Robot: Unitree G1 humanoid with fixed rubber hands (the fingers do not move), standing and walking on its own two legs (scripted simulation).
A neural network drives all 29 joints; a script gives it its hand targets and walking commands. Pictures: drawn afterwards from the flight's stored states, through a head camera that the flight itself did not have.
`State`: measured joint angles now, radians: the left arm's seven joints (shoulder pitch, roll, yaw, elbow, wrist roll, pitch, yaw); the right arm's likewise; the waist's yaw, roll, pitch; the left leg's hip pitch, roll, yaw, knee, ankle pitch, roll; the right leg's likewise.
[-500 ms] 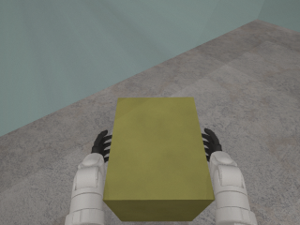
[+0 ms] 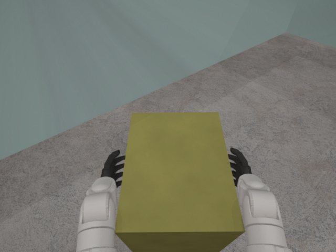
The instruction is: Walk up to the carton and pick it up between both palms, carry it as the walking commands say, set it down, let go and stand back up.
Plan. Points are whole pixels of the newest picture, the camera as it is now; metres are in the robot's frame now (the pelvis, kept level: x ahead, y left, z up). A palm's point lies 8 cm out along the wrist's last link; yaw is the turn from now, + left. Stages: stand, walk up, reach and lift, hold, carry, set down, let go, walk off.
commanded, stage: reach and lift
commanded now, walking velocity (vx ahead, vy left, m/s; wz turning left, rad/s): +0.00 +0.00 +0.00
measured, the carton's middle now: (175, 186) +0.31 +0.00 -0.03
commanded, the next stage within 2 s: hold in 0.76 s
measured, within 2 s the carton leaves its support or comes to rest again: neither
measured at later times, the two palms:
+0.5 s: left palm (108, 183) +0.28 +0.16 +0.04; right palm (243, 180) +0.28 -0.16 +0.04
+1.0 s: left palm (107, 188) +0.27 +0.16 +0.04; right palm (244, 183) +0.27 -0.16 +0.04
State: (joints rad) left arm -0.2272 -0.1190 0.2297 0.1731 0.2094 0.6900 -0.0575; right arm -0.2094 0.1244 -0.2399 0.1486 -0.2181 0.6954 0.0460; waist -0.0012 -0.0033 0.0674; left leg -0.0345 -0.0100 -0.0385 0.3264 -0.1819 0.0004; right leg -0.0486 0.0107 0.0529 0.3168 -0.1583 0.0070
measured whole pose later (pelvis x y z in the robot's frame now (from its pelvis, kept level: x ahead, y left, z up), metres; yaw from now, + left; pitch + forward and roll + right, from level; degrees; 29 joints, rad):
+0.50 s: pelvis +0.00 +0.00 +0.00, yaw +0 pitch -6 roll +0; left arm -0.20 -0.13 0.22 0.14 0.21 0.71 -0.05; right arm -0.19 0.11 -0.22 0.13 -0.21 0.72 0.05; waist 0.00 0.00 0.06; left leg -0.03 -0.01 -0.04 0.33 -0.18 0.00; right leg -0.05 0.01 0.06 0.33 -0.16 0.01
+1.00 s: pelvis +0.00 +0.00 +0.00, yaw +0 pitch -7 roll +0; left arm -0.16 -0.12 0.21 0.11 0.21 0.73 -0.05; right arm -0.16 0.12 -0.20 0.10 -0.21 0.73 0.05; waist 0.00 0.00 0.06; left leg -0.02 -0.01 -0.04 0.32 -0.18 0.00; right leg -0.04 0.01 0.05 0.33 -0.16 0.01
